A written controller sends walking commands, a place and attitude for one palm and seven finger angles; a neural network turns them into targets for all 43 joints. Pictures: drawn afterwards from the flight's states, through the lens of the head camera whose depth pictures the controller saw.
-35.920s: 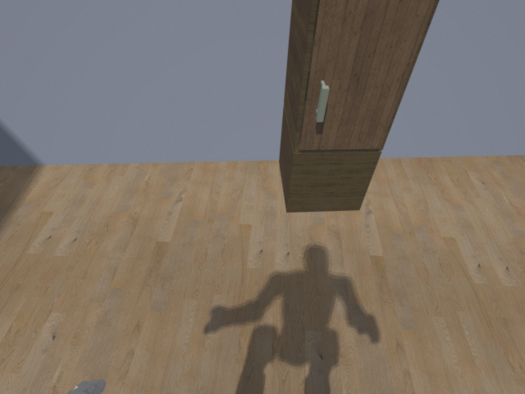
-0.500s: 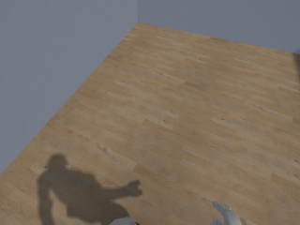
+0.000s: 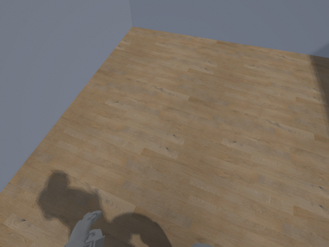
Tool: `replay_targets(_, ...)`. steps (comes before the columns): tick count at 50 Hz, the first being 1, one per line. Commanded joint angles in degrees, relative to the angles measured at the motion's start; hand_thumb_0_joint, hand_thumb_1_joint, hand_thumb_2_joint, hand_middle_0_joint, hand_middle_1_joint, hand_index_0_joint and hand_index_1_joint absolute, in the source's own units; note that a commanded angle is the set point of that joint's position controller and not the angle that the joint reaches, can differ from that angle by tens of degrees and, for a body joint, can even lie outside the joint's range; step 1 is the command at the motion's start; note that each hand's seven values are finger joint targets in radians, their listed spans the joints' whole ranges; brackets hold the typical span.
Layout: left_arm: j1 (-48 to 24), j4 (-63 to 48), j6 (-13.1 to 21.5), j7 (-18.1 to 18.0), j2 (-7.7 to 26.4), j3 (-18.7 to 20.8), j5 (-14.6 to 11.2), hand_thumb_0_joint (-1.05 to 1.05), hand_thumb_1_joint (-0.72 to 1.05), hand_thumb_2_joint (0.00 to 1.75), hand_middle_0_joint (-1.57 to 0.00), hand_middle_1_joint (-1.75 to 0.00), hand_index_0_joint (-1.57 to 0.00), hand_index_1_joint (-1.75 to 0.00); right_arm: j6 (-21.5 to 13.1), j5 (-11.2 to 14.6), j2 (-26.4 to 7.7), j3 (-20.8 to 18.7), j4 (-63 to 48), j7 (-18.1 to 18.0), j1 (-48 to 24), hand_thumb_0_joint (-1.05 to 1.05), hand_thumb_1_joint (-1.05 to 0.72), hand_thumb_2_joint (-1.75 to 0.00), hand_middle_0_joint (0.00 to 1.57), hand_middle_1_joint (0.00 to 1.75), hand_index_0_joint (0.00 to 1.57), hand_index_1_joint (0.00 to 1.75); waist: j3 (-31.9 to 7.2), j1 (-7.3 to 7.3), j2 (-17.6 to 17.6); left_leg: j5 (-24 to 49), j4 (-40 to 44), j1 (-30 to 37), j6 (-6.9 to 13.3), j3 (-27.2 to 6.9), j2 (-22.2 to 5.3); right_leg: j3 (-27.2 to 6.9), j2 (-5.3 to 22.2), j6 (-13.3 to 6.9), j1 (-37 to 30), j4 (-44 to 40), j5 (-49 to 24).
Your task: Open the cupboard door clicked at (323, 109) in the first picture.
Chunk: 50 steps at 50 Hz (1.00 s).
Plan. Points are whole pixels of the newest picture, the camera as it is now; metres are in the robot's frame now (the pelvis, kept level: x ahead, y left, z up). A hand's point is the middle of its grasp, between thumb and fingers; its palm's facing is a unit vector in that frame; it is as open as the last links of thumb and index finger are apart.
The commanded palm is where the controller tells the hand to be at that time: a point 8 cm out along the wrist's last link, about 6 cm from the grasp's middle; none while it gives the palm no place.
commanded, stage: turn to face it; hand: left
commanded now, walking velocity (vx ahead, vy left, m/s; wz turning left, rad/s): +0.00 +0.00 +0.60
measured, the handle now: out of the picture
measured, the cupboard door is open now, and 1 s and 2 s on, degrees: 49 49 49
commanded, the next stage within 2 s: none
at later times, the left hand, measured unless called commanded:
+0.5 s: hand out of the picture +0.05 +0.24 -0.15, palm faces +0.33 -0.90 -0.30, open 7.3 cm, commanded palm none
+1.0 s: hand out of the picture -0.03 +0.17 -0.18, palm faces +0.61 -0.76 -0.21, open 7.4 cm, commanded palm none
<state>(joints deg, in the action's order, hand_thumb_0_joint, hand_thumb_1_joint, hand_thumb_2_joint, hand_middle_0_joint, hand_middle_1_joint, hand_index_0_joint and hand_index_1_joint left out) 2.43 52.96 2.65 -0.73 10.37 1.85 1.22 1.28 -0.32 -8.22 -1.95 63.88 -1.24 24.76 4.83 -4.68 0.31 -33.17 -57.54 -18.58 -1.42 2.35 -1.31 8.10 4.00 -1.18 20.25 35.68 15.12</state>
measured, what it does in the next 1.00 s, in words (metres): steps on the spot, turning left: left foot, then right foot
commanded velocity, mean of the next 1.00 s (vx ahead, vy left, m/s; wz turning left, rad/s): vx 0.00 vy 0.00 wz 0.60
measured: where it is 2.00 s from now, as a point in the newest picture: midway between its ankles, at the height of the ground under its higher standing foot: outside the picture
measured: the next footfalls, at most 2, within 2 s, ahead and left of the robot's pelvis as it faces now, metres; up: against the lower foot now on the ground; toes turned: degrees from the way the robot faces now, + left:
left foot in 0.24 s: +0.08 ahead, +0.15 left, +0.00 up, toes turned +16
right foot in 0.54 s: +0.13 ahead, -0.11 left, +0.00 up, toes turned +16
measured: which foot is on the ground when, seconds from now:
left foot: up 0.00-0.22, down 0.24-0.54, up 0.56-0.90, down 0.92-1.00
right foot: down 0.00-0.24, up 0.26-0.52, down 0.54-0.92, up 0.94-1.00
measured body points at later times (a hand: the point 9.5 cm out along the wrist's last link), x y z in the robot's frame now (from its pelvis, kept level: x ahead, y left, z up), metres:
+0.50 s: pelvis +0.04 -0.01 +0.00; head +0.08 +0.01 +0.45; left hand +0.03 +0.28 -0.13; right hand +0.20 -0.23 -0.13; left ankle +0.04 +0.14 -0.73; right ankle +0.08 -0.13 -0.70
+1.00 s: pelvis +0.05 -0.02 +0.00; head +0.09 +0.03 +0.44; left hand -0.06 +0.21 -0.16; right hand +0.30 -0.15 -0.13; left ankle -0.02 +0.07 -0.73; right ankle +0.09 -0.14 -0.68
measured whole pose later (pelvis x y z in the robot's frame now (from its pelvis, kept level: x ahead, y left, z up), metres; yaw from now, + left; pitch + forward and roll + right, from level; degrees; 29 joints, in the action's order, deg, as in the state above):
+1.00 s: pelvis +0.05 -0.02 +0.00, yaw +36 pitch +1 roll +1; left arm 12.5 53.1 -3.0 -0.6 13.2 3.6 1.2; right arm 1.7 -1.3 -11.4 -2.8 51.0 1.1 5.3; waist 6.6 1.2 4.4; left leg -18.2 -34.5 -17.2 0.9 2.9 0.0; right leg 7.1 6.9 4.3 23.0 55.6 30.3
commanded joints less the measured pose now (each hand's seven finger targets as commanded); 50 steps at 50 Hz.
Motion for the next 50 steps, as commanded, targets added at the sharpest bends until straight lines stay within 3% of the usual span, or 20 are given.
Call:
replay_targets(1,8.1,-1.8,-1.5,-1.8,8.7,2.6,0.0,0.0,0.9,0.9,-0.2,-0.3,-0.2,-0.3,-0.2,-0.1,-4.4,-1.2,-6.8,0.7,-2.4,0.0,-0.9,-0.9,0.2,0.3,0.2,0.3,-8.3,4.69,10.3,2.3,-10.9,-11.2,-1.2,-1.9,-5.0,-8.9,19.3,-6.9,-11.5,-15.3,-28.0)
replay_targets(8,6.1,-2.9,-2.4,-0.8,10.0,4.0,0.4,0.0,0.9,0.9,-0.2,-0.3,-0.2,-0.3,0.7,-0.6,-3.6,-1.7,-9.5,2.0,-4.1,0.0,-0.9,-0.9,0.2,0.3,0.2,0.3,-4.5,2.71,8.1,12.4,13.6,-1.1,-1.7,5.8,-2.5,0.1,16.5,-2.5,-2.6,-11.3,-8.5)
replay_targets(10,6.5,-3.4,-3.1,-0.6,8.8,4.1,0.0,0.0,0.9,0.9,-0.2,-0.3,-0.2,-0.3,0.3,-0.9,-6.7,-2.6,-9.8,2.1,-1.4,0.0,-0.9,-0.9,0.2,0.3,0.2,0.3,-5.4,0.83,1.1,20.1,26.4,7.5,-1.1,3.4,-2.7,2.7,14.4,0.6,2.3,-1.9,0.3)
replay_targets(11,6.5,-5.0,-3.8,-0.2,5.6,3.8,-0.5,0.0,0.9,0.9,-0.2,-0.3,-0.2,-0.3,-0.2,-1.3,-12.4,-4.0,-10.1,1.9,1.1,0.0,-0.9,-0.9,0.2,0.3,0.2,0.3,-5.9,-0.35,-16.5,26.5,35.3,9.2,4.0,-15.0,-13.4,4.8,7.2,4.7,10.6,11.3,14.4)
replay_targets(12,2.6,-7.8,-4.0,-0.2,3.8,2.8,-0.4,0.0,0.9,0.9,-0.2,-0.3,-0.2,-0.3,-0.6,-1.8,-17.5,-5.2,-10.5,1.1,3.0,0.0,-0.9,-0.9,0.2,0.3,0.2,0.3,-6.1,-2.5,-24.2,37.1,41.1,8.8,12.3,-32.0,-24.6,-0.1,1.5,6.8,18.0,24.9,25.4)
replay_targets(14,0.9,-9.0,-3.8,0.3,5.3,3.1,0.2,0.0,0.9,0.9,-0.2,-0.3,-0.2,-0.3,-1.1,-1.6,-17.8,-5.0,-12.6,0.3,-1.6,0.0,-0.9,-0.9,0.2,0.3,0.2,0.3,-6.6,0.36,-9.7,29.4,41.2,5.7,14.1,-28.3,-23.2,-7.1,3.1,5.7,18.8,33.1,14.9)
replay_targets(19,7.6,-4.8,-3.9,0.6,6.5,3.3,-0.3,0.0,0.9,0.9,-0.2,-0.3,-0.2,-0.3,-1.3,-1.3,-15.6,-3.9,-15.5,-0.1,-12.6,0.0,-0.9,-0.9,0.2,0.3,0.2,0.3,-9.2,4.29,-11.0,37.9,35.6,7.5,9.3,-12.8,-12.5,-7.1,0.3,7.0,11.7,24.4,9.0)
replay_targets(25,14.4,-3.9,-3.3,0.2,7.5,3.2,-0.7,0.0,0.9,0.9,-0.2,-0.3,-0.2,-0.3,0.3,-1.0,-17.2,-4.8,-16.9,0.7,-17.0,0.0,-0.9,-0.9,0.2,0.3,0.2,0.3,-8.3,6.16,-8.8,28.5,31.7,-1.8,7.6,-15.3,-9.6,-3.8,-3.7,6.1,-7.9,-3.3,2.4)
replay_targets(26,17.5,-3.5,-2.9,-0.1,9.8,3.8,-0.3,0.0,0.9,0.9,-0.2,-0.3,-0.2,-0.3,0.5,-0.5,-15.4,-4.6,-17.8,0.9,-18.4,0.0,-0.9,-0.9,0.2,0.3,0.2,0.3,-7.8,7.98,-3.1,21.5,26.3,-7.2,4.8,-12.8,-5.5,-7.2,-0.2,5.3,-13.9,-12.8,-0.2)
replay_targets(27,18.8,-3.7,-2.3,-0.7,16.2,4.9,0.8,0.0,0.9,0.9,-0.2,-0.3,-0.2,-0.3,0.7,0.1,-10.5,-4.0,-19.2,1.3,-17.9,0.0,-0.9,-0.9,0.2,0.3,0.2,0.3,-6.6,8.35,16.8,5.0,11.2,-18.3,-0.4,-3.4,3.7,-26.9,16.6,-0.2,-18.0,-22.4,1.8)
replay_targets(28,17.2,-4.7,-2.5,-0.9,18.3,4.6,0.6,0.0,0.9,0.9,-0.2,-0.3,-0.2,-0.3,0.8,-0.4,-12.1,-4.1,-20.2,1.7,-20.0,0.0,-0.9,-0.9,0.2,0.3,0.2,0.3,-5.2,8.84,20.7,-3.3,-3.5,-17.5,-0.6,-4.1,3.3,-32.8,24.9,-5.4,-10.6,-23.8,-2.0)
replay_targets(29,14.0,-5.8,-2.6,-1.1,16.6,4.2,0.5,0.0,0.9,0.9,-0.2,-0.3,-0.2,-0.3,1.1,-0.5,-12.6,-4.4,-20.2,2.1,-19.5,0.0,-0.9,-0.9,0.2,0.3,0.2,0.3,-4.2,6.88,13.5,0.0,-9.1,-15.7,-0.1,-6.4,1.3,-27.2,23.6,-7.1,-6.5,-22.9,-1.2)
replay_targets(33,8.7,-6.8,-2.0,-0.9,10.7,2.8,0.2,0.0,0.9,0.9,-0.2,-0.3,-0.2,-0.3,2.2,-0.7,-10.7,-3.9,-16.6,3.0,-17.9,0.0,-0.9,-0.9,0.2,0.3,0.2,0.3,-3.0,3.43,11.8,10.4,-11.9,-14.4,-2.2,-2.8,-0.6,-10.6,13.5,-3.7,-7.1,-18.4,-12.4)
replay_targets(39,16.7,-3.9,-1.8,-1.2,13.1,3.8,0.7,0.0,0.9,0.9,-0.2,-0.3,-0.2,-0.3,1.4,-0.1,-8.0,-2.5,-17.5,3.2,-23.8,0.0,-0.9,-0.9,0.2,0.3,0.2,0.3,-7.8,8.24,10.2,6.4,11.7,-9.2,-2.7,2.8,0.5,-6.1,15.8,-4.8,-21.4,-11.5,-32.9)
replay_targets(42,16.1,-3.5,-2.0,-0.9,14.1,4.4,0.6,0.0,0.9,0.9,-0.2,-0.3,-0.2,-0.3,0.8,0.0,-8.1,-2.3,-17.1,2.8,-21.6,0.0,-0.9,-0.9,0.2,0.3,0.2,0.3,-8.6,7.54,12.3,9.4,20.4,-3.8,-1.8,4.4,1.0,-4.4,16.7,-4.0,-20.5,-7.9,-36.3)
replay_targets(44,14.1,-3.6,-2.2,-0.7,13.4,4.6,0.0,0.0,0.9,0.9,-0.2,-0.3,-0.2,-0.3,0.4,-0.2,-9.9,-2.8,-15.9,2.7,-17.3,0.0,-0.9,-0.9,0.2,0.3,0.2,0.3,-9.6,4.78,9.1,19.7,31.7,6.4,-0.7,3.4,0.7,-0.9,15.1,-0.3,-14.6,-1.6,-30.8)
replay_targets(45,13.2,-4.7,-2.5,-0.4,11.9,4.3,-0.5,0.0,0.9,0.9,-0.2,-0.3,-0.2,-0.3,-0.1,-0.6,-13.7,-3.8,-14.7,2.4,-12.7,0.0,-0.9,-0.9,0.2,0.3,0.2,0.3,-12.3,2.02,0.3,31.9,35.0,17.1,1.7,-2.6,-4.7,2.1,12.7,2.8,-5.5,7.5,-20.0)
replay_targets(46,10.3,-7.3,-2.8,0.0,7.6,3.2,-0.8,0.0,0.9,0.9,-0.2,-0.3,-0.2,-0.3,-0.2,-1.0,-20.4,-5.6,-14.1,2.0,-8.6,0.0,-0.9,-0.9,0.2,0.3,0.2,0.3,-11.9,-0.72,-17.6,54.5,36.4,24.1,10.5,-24.8,-21.2,2.8,3.9,7.5,12.8,20.4,18.0)
replay_targets(47,5.7,-9.0,-3.6,-0.5,8.5,2.8,-0.2,0.0,0.9,0.9,-0.2,-0.3,-0.2,-0.3,0.3,-0.9,-21.5,-5.7,-12.5,1.3,-5.2,0.0,-0.9,-0.9,0.2,0.3,0.2,0.3,-11.8,-1.84,-13.7,62.1,34.8,22.3,16.0,-25.7,-24.8,-4.8,3.1,6.8,16.2,26.9,23.1)
replay_targets(50,5.6,-7.0,-4.1,-0.4,8.6,3.5,-0.2,0.0,0.9,0.9,-0.2,-0.3,-0.2,-0.3,-0.3,-1.0,-16.9,-4.4,-14.5,0.1,-12.9,0.0,-0.9,-0.9,0.2,0.3,0.2,0.3,-8.4,2.09,-13.7,54.7,34.8,14.8,12.4,-17.3,-16.4,-8.3,3.2,7.0,14.9,30.2,13.1)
